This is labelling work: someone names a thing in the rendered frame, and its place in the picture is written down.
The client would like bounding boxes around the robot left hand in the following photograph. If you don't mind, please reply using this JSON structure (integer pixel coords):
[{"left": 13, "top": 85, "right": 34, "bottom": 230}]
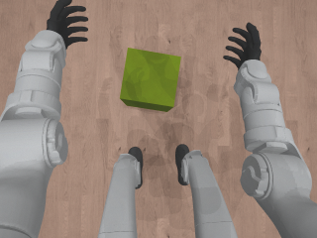
[{"left": 47, "top": 0, "right": 88, "bottom": 50}]

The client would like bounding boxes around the right robot shin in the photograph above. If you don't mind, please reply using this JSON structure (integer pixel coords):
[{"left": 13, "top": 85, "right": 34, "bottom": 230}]
[{"left": 180, "top": 150, "right": 209, "bottom": 177}]

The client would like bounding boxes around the right robot forearm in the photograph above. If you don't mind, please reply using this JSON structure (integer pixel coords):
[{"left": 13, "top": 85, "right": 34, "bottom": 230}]
[{"left": 233, "top": 59, "right": 312, "bottom": 191}]

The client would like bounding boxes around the robot shin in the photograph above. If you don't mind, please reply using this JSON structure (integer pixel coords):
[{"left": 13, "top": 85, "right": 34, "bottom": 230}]
[
  {"left": 180, "top": 150, "right": 209, "bottom": 177},
  {"left": 113, "top": 154, "right": 136, "bottom": 171}
]

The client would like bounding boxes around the robot left upper arm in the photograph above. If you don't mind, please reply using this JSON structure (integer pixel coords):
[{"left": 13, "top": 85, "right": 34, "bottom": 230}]
[{"left": 0, "top": 117, "right": 68, "bottom": 238}]

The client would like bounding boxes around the robot right upper arm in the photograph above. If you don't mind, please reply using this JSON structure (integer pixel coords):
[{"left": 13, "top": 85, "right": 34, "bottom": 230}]
[{"left": 240, "top": 152, "right": 317, "bottom": 238}]

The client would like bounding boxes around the robot right hand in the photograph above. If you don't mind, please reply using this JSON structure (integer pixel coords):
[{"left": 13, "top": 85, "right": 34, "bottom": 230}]
[{"left": 223, "top": 22, "right": 262, "bottom": 70}]

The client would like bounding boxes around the left robot forearm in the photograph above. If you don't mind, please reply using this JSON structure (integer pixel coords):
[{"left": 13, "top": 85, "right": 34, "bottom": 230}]
[{"left": 0, "top": 30, "right": 66, "bottom": 122}]

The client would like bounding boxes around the left robot shin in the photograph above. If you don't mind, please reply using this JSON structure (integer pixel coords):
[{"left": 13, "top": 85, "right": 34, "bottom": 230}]
[{"left": 113, "top": 154, "right": 136, "bottom": 171}]

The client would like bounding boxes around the carton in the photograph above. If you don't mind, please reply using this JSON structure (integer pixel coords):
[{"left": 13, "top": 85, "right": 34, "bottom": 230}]
[{"left": 120, "top": 48, "right": 181, "bottom": 112}]

